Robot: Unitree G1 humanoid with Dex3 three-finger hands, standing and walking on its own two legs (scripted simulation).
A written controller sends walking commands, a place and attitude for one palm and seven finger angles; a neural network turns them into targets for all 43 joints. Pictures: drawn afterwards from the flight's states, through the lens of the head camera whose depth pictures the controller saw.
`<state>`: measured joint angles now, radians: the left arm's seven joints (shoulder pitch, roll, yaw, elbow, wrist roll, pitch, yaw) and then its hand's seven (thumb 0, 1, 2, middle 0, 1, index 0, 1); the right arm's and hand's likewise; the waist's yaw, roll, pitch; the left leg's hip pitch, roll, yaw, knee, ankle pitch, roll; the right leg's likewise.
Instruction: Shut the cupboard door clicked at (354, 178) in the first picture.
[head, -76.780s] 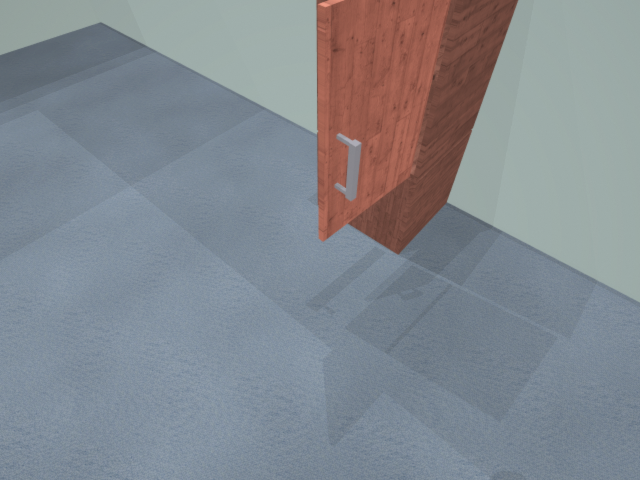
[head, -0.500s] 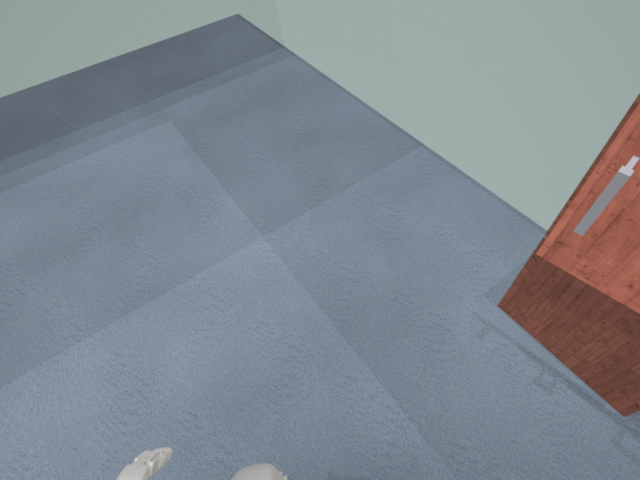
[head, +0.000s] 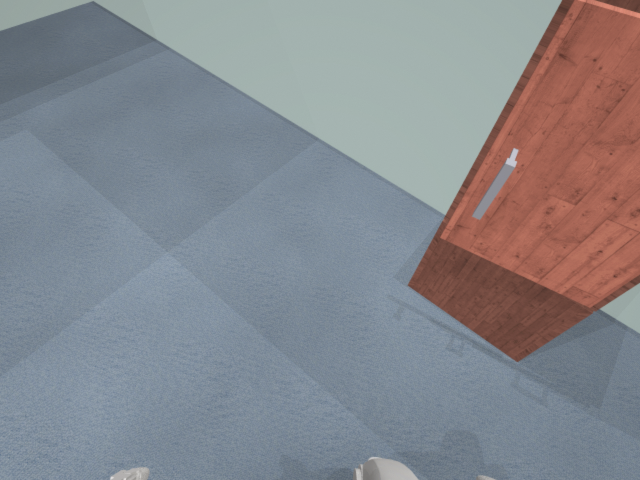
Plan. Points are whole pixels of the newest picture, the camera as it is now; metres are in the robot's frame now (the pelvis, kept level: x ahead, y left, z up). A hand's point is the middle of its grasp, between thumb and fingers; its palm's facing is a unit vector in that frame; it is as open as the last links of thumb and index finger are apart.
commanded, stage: turn to face it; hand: left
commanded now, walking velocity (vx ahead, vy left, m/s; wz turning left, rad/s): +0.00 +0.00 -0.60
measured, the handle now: (495, 185) +0.69 -0.32 -0.10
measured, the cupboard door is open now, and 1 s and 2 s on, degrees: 10 10 10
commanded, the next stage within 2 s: take the last steps up to it in 0.72 s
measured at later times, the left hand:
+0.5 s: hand (238, 453) +0.17 +0.12 -0.15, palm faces -0.25 -0.94 -0.25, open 7.4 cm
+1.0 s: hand (256, 414) +0.22 +0.10 -0.17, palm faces -0.42 -0.88 -0.23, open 7.4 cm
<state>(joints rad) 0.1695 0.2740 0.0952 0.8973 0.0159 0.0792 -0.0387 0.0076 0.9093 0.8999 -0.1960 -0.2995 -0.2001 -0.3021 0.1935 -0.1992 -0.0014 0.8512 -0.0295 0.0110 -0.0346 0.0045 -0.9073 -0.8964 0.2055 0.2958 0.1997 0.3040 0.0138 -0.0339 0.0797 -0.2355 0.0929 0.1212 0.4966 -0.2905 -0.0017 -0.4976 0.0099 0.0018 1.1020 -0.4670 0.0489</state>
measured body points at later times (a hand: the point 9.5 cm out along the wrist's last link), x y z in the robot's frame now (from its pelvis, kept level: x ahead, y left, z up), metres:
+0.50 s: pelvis +0.03 -0.05 +0.00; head +0.07 -0.08 +0.45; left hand +0.18 +0.17 -0.13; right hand +0.04 -0.33 -0.15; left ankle +0.07 +0.11 -0.68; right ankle -0.01 -0.14 -0.74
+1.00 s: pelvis +0.07 -0.06 -0.01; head +0.09 -0.08 +0.44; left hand +0.24 +0.15 -0.15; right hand -0.02 -0.29 -0.16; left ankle +0.10 +0.08 -0.74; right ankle -0.01 -0.14 -0.73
